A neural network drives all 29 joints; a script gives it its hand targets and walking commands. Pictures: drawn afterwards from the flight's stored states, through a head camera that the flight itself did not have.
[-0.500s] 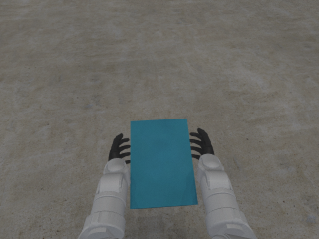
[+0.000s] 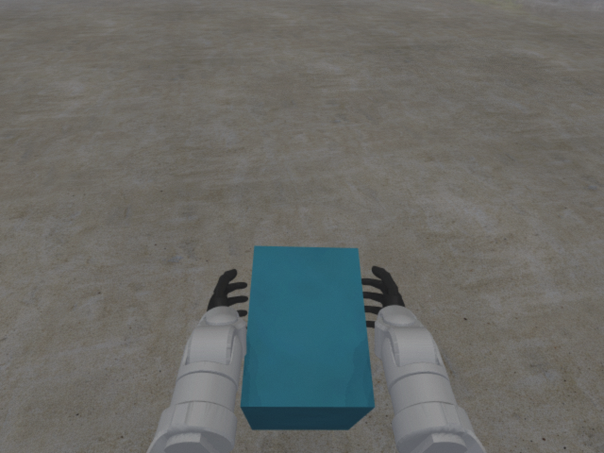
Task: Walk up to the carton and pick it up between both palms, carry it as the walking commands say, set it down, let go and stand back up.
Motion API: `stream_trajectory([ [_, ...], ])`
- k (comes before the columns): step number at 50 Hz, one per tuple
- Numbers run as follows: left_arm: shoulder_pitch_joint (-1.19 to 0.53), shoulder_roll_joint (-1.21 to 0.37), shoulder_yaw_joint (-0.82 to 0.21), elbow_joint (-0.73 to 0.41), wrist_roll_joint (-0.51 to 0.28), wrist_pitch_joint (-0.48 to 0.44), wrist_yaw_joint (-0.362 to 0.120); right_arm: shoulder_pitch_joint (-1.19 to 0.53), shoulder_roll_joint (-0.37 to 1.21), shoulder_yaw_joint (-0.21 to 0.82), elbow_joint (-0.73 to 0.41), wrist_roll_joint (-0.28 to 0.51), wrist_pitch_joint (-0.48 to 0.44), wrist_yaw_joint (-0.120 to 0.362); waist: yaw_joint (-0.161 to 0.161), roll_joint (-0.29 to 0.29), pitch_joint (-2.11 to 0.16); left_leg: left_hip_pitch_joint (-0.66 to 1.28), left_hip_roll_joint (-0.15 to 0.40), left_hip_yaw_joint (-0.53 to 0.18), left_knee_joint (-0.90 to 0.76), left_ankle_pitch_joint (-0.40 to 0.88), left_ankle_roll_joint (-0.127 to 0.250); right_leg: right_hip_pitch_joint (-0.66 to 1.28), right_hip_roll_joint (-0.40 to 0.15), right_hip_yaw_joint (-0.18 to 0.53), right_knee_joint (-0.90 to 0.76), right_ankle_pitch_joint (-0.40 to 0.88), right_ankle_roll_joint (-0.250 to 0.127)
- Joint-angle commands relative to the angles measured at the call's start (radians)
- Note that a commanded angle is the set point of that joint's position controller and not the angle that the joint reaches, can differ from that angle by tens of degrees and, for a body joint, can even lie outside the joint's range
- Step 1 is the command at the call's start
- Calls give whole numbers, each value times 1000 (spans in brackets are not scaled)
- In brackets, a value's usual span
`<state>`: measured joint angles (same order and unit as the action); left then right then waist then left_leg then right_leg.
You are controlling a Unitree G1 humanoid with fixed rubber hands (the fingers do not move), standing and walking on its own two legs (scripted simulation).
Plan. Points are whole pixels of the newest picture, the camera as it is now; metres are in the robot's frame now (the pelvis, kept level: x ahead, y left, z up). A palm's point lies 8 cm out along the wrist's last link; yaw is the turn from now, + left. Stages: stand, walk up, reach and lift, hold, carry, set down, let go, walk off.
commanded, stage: reach and lift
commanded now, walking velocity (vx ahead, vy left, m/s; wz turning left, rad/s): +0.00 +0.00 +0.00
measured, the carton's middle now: (303, 341) +0.33 +0.02 -0.04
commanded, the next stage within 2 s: hold in 1.20 s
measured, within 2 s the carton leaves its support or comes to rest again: neither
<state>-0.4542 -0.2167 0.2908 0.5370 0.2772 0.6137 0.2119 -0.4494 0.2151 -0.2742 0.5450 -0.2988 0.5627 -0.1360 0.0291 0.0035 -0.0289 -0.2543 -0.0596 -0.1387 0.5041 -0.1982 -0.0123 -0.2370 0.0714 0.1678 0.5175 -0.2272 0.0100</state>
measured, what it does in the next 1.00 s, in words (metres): stands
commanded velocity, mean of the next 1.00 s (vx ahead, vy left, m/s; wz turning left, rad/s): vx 0.00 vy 0.00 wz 0.00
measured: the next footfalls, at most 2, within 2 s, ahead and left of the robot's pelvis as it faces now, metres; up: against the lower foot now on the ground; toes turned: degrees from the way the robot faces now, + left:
left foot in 2.00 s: +0.01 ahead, +0.11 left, +0.00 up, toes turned +5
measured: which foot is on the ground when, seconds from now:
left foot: down 0.00-1.00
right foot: down 0.00-1.00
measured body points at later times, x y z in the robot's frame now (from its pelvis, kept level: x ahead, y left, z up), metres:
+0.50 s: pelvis -0.01 +0.00 +0.00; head -0.07 +0.00 +0.45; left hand +0.33 +0.13 +0.06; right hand +0.33 -0.12 +0.06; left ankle +0.05 +0.12 -0.74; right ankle +0.04 -0.13 -0.74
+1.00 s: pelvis +0.01 +0.00 +0.01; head -0.04 +0.01 +0.45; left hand +0.33 +0.12 +0.05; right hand +0.33 -0.13 +0.05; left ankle +0.05 +0.12 -0.74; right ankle +0.04 -0.12 -0.74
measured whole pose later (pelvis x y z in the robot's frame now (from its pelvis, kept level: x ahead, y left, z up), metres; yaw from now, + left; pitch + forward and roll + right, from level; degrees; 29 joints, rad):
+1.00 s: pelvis +0.01 +0.00 +0.01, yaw +0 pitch -7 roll +0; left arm -0.44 -0.21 0.26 0.49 0.31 0.75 0.13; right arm -0.42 0.20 -0.26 0.45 -0.32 0.72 -0.08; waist -0.02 -0.01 0.00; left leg -0.11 -0.05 -0.12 0.43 -0.19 0.00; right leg -0.09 0.05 0.14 0.43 -0.21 0.01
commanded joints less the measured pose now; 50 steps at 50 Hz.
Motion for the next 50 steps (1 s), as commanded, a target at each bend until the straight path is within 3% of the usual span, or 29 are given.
stream_trajectory([
  [1,-704,-1103,-513,-17,-276,-27,-390,-576,1114,478,99,227,17,328,-15,-25,-318,161,-10,60,-64,21,-9,59,9,-59,-96,3,-9],
  [2,-698,-1106,-489,2,-261,-24,-391,-630,1090,457,47,230,8,331,-8,17,-320,157,-17,67,-77,7,-7,80,7,-58,-100,10,-7],
  [3,-687,-1132,-529,-50,-295,-25,-388,-619,1126,508,22,267,9,334,-8,-12,-393,217,-18,66,-65,97,-17,106,19,-69,-89,68,-5],
  [4,-708,-1123,-509,-32,-299,-16,-389,-572,1121,483,90,254,25,333,-8,-6,-368,229,-16,63,-55,90,-12,64,2,-51,-106,56,-7],
  [7,-759,-1054,-367,106,-210,8,-386,-630,1077,346,219,188,42,338,-5,2,-231,116,-8,75,-98,-106,-5,80,0,-79,-114,-105,-16],
  [10,-845,-1070,-381,89,-248,1,-380,-754,1126,367,196,244,32,335,11,-5,-271,145,-5,78,-75,-106,3,70,-7,-64,-117,-129,-18],
  [12,-842,-1080,-314,175,-217,9,-383,-816,1046,270,216,197,29,334,-23,9,-205,134,-8,72,-78,-167,-3,23,-10,-77,-125,-197,-19],
  [14,-888,-1066,-311,154,-231,0,-383,-755,1120,289,275,201,40,318,-15,-32,-251,175,-13,89,-55,-121,1,40,-19,-67,-130,-165,-22],
  [15,-914,-1061,-315,105,-241,-6,-380,-771,1075,262,251,192,36,324,-41,7,-264,201,-11,92,-75,-92,-6,40,-8,-74,-126,-104,-20],
  [16,-866,-1038,-274,142,-223,7,-378,-710,1108,237,294,183,56,327,-26,-40,-239,188,1,74,-76,-90,6,48,-10,-79,-126,-97,-17],
  [18,-859,-1054,-252,196,-199,15,-380,-802,1047,208,259,156,43,317,-50,35,-214,130,-4,85,-97,-122,-4,96,-8,-90,-119,-91,-20],
  [20,-882,-1062,-264,148,-216,4,-379,-759,1027,195,246,149,39,324,-42,28,-223,167,-5,89,-97,-89,-9,71,-7,-91,-125,-69,-23],
  [21,-888,-1049,-259,164,-225,2,-378,-741,1019,197,254,155,41,319,-51,10,-220,154,-14,91,-104,-61,-4,82,-8,-95,-124,-33,-18],
  [22,-858,-1057,-266,136,-226,6,-370,-710,1061,242,245,186,50,315,-16,33,-249,172,-16,92,-101,-4,-3,114,-4,-89,-123,22,-17],
  [23,-861,-1088,-335,73,-256,3,-369,-724,1091,290,155,201,43,311,-44,4,-336,215,-10,81,-83,47,-1,144,-1,-91,-102,71,-12],
  [26,-765,-1083,-291,160,-209,11,-371,-749,1064,292,152,187,56,322,-17,1,-285,180,-12,74,-122,20,1,136,-1,-92,-124,36,-8],
  [29,-780,-1084,-369,64,-248,6,-375,-674,1071,337,118,205,61,327,-51,-14,-354,240,-9,70,-111,117,-7,169,6,-88,-120,121,-5],
  [30,-763,-1109,-347,110,-219,14,-372,-695,1043,335,124,197,62,329,-32,27,-307,227,-7,64,-130,78,-4,122,0,-82,-130,75,-8],
  [31,-798,-1091,-383,35,-249,-1,-374,-643,1075,353,77,203,55,331,-28,-16,-352,227,-5,71,-110,85,-3,154,6,-93,-120,92,-6],
  [33,-777,-1117,-430,-3,-250,11,-376,-643,1085,372,59,217,59,339,-76,13,-338,266,-9,62,-110,140,-16,135,4,-83,-120,137,-14],
  [36,-682,-1087,-393,28,-226,20,-381,-633,1078,421,2,237,71,326,-10,-22,-316,216,-18,75,-109,108,7,176,-6,-85,-125,130,5],
  [39,-663,-1127,-489,-83,-281,22,-379,-545,1094,475,-64,266,75,323,-42,-13,-376,302,-11,57,-92,263,-6,169,9,-76,-119,248,-1],
  [40,-660,-1120,-497,-68,-278,28,-384,-559,1106,490,-51,263,87,324,-43,-39,-411,305,-7,58,-91,222,-2,182,4,-76,-128,211,4],
  [42,-571,-1099,-442,-32,-244,49,-380,-499,1062,442,-20,242,103,327,-30,39,-307,261,-11,68,-128,180,-12,155,5,-79,-144,161,-4],
  [43,-591,-1102,-467,-45,-251,52,-378,-526,1078,450,-50,244,101,324,-50,7,-265,245,-6,52,-125,120,-5,149,4,-79,-142,119,-6],
  [45,-604,-1113,-521,-102,-277,53,-385,-516,1088,489,-84,258,102,327,-47,-31,-314,287,-17,56,-112,185,-8,156,11,-80,-137,178,4],
  [46,-608,-1132,-537,-140,-286,58,-384,-478,1075,485,-78,261,115,327,-59,16,-295,303,-17,56,-114,210,-17,134,14,-81,-145,186,0],
  [48,-562,-1121,-509,-97,-269,70,-378,-505,1069,492,-96,266,120,330,-34,5,-287,265,-21,54,-124,162,-8,164,7,-80,-139,161,5],
  [50,-561,-1131,-590,-203,-300,61,-376,-463,1093,533,-156,284,112,327,-54,-2,-368,338,-5,33,-106,270,-13,181,18,-73,-134,226,4],
])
